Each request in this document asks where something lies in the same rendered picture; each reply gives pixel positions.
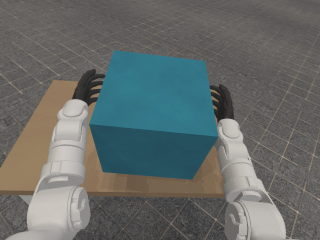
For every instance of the robot left hand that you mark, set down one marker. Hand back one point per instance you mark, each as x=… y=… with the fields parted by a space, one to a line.
x=84 y=90

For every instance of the left robot forearm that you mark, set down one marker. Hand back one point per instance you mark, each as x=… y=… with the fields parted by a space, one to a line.
x=65 y=162

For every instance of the carton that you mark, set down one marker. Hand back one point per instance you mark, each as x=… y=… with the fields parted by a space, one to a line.
x=154 y=116

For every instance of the right robot forearm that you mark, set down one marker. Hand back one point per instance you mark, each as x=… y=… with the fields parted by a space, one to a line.
x=240 y=180

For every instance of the robot right upper arm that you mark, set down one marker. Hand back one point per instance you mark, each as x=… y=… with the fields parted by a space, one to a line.
x=251 y=220

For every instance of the robot right hand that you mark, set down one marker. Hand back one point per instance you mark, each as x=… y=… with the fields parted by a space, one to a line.
x=224 y=107

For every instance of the robot left upper arm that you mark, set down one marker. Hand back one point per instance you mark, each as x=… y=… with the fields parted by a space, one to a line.
x=56 y=214

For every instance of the table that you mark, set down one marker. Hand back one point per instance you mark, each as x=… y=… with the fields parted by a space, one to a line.
x=21 y=170

